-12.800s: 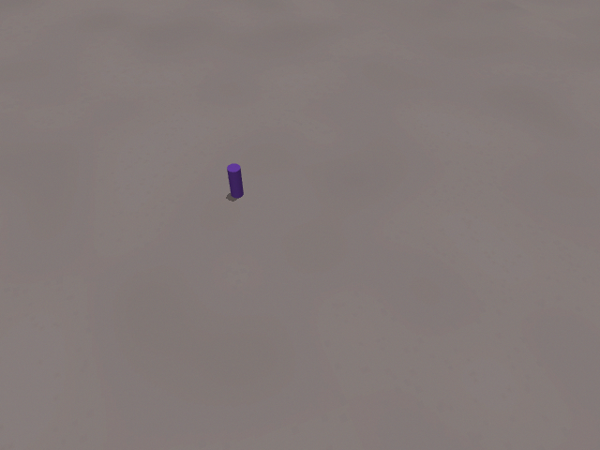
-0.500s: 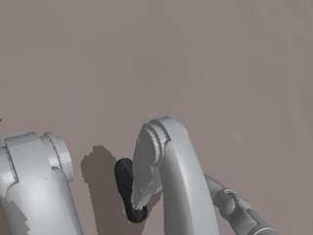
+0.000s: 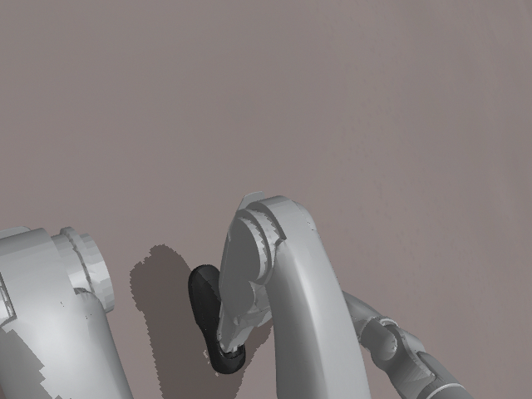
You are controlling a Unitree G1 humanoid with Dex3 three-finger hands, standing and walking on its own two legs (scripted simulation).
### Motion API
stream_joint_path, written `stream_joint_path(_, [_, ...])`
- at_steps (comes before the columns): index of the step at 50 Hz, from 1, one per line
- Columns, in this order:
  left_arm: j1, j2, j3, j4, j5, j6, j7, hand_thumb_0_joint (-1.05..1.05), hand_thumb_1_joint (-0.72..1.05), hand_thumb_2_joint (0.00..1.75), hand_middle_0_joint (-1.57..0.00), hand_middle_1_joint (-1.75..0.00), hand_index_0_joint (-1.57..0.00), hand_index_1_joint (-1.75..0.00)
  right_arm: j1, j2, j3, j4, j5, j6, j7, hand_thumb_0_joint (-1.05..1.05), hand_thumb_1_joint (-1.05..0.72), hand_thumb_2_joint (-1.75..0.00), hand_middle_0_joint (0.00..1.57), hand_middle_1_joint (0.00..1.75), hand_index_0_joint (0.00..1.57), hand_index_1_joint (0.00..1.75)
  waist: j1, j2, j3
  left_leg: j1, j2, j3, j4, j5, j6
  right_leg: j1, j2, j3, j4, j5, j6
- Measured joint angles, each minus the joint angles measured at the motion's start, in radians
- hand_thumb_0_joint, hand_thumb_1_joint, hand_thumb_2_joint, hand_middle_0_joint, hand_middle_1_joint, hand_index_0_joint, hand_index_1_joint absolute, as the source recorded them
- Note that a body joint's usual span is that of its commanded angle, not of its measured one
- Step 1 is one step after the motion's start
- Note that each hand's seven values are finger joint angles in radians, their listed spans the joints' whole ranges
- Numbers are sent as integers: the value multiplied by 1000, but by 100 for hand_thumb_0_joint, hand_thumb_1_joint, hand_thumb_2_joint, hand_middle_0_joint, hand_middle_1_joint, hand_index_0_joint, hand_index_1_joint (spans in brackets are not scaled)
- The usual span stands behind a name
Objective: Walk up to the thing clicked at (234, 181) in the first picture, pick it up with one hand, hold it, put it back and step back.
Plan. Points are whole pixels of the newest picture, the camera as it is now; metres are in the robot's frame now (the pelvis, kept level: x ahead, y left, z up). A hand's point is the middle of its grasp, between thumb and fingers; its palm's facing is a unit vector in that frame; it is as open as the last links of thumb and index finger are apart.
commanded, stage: settle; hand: left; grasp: from the side
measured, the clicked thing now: out of the picture +0.41 +0.30 -0.20
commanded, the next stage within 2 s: lift in 1.94 s
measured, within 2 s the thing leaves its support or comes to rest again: leaves its support in 0.22 s
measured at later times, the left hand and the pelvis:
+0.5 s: hand out of the picture +0.41 +0.31 -0.12, palm faces +0.37 -0.93 -0.01, open 7.9 cm; pelvis +0.01 +0.00 +0.01, yaw +1 degrees
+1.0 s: hand out of the picture +0.39 +0.32 -0.01, palm faces +0.35 -0.93 -0.05, open 7.9 cm; pelvis +0.02 -0.01 +0.04, yaw +7 degrees
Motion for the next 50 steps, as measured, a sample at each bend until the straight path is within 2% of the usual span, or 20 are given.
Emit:
stream_joint_path(4, [-3, 1, 6, -7, -2, 2, -4, 1, 1, 90, -77, -97, -80, -99, 2, -1, 2, -2, 1, 2, -1, 0, -88, -89, 21, 30, 21, 30, -2, 0, 4, 1, 1, -2, -1, -2, -2, 0, 0, -2, -1, 0, -1])
stream_joint_path(11, [9, -14, 18, -68, -5, 25, -17, 1, -5, 98, -80, -100, -81, -103, 14, 1, -12, 2, 8, 8, -3, 0, -89, -90, 21, 30, 21, 30, 2, 6, 2, 1, 1, 0, -6, -5, -4, -1, -3, -1, -4, -4, 2])
stream_joint_path(16, [22, -38, 17, -142, -12, 59, -25, 1, -7, 101, -81, -101, -82, -104, 32, 5, -39, 9, 21, 12, -2, 0, -89, -90, 21, 30, 21, 30, 11, 20, -18, -6, 0, 11, -16, -4, -4, -7, -9, 5, -7, -9, 0])
stream_joint_path(20, [38, -61, -1, -214, -15, 97, -39, 1, -8, 103, -81, -102, -82, -105, 51, 9, -72, 16, 38, 17, 0, 0, -89, -90, 21, 30, 21, 30, 22, 40, -46, -12, -1, 24, -29, -3, -3, -14, -17, 13, -9, -15, -4])
stream_joint_path(29, [77, -143, -47, -387, -44, 215, -80, 1, -10, 104, -82, -102, -83, -104, 104, 20, -165, 28, 101, 28, 0, 0, -89, -90, 21, 30, 21, 30, 57, 98, -139, -31, -1, 70, -70, 7, 2, -36, -36, 40, -21, -27, -14])
stream_joint_path(39, [107, -238, -86, -536, -60, 352, -111, 1, -11, 106, -83, -101, -84, -103, 162, 46, -275, 41, 184, 43, -13, 0, -88, -89, 21, 30, 20, 30, 103, 172, -254, -54, -2, 139, -138, 28, 10, -71, -63, 86, -41, -39, -27])
stream_joint_path(45, [110, -273, -94, -578, -66, 411, -146, 1, -11, 106, -83, -101, -84, -103, 181, 63, -321, 50, 224, 45, -28, 0, -88, -89, 21, 30, 20, 30, 119, 205, -297, -52, -1, 176, -180, 30, 9, -84, -75, 113, -54, -49, -29])
stream_joint_path(50, [105, -303, -85, -601, -78, 448, -172, 1, -11, 106, -83, -101, -84, -103, 198, 71, -352, 54, 250, 45, -41, 0, -88, -89, 21, 30, 20, 30, 127, 228, -328, -49, 0, 198, -211, 28, 2, -95, -83, 130, -64, -58, -28])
